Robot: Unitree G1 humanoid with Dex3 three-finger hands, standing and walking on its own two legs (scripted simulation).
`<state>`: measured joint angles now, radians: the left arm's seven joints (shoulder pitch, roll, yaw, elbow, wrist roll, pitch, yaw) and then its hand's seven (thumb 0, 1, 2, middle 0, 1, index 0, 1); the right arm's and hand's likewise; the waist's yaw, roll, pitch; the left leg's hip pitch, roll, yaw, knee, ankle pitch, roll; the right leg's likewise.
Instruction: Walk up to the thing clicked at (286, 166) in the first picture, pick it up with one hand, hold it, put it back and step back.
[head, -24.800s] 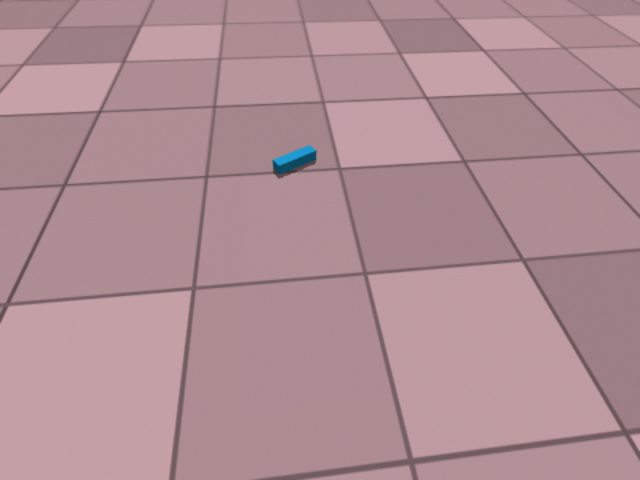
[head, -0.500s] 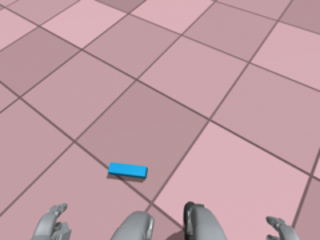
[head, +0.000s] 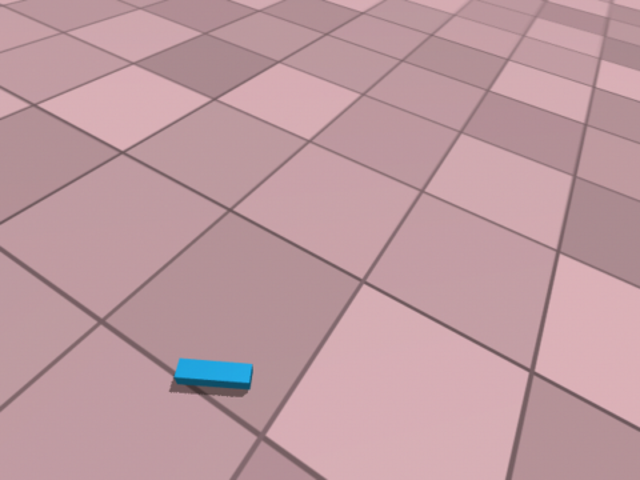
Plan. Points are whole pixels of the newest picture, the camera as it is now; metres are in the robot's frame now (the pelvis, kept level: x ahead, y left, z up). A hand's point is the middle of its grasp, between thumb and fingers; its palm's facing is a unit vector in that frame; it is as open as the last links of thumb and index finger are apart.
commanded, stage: walk up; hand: left
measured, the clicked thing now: (214, 374) +0.55 +0.24 -0.75
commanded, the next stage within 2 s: none
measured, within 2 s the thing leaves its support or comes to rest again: neither
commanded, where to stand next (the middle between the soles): +0.16 +0.01 m, yaw -1 degrees
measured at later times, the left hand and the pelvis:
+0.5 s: hand out of the picture +0.05 +0.24 -0.13, palm faces +0.01 -0.89 -0.45, open 7.4 cm; pelvis +0.04 -0.04 -0.01, yaw +0 degrees
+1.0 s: hand (136, 452) +0.21 +0.25 -0.19, palm faces -0.03 -0.93 -0.37, open 7.4 cm; pelvis +0.10 -0.02 -0.03, yaw +0 degrees
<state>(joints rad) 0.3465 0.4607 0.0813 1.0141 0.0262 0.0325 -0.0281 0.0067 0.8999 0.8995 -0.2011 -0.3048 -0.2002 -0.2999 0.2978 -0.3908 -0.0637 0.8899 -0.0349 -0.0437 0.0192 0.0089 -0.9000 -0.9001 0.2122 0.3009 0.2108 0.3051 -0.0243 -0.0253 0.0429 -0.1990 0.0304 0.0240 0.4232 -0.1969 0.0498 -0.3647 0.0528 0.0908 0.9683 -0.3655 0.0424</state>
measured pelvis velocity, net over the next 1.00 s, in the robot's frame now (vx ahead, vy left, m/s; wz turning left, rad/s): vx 0.10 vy -0.02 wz -0.01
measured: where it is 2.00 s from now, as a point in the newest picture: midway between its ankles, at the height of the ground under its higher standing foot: outside the picture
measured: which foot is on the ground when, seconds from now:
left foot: down 0.00-0.22, up 0.24-0.62, down 0.64-1.00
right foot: up 0.00-0.18, down 0.20-0.66, up 0.68-1.00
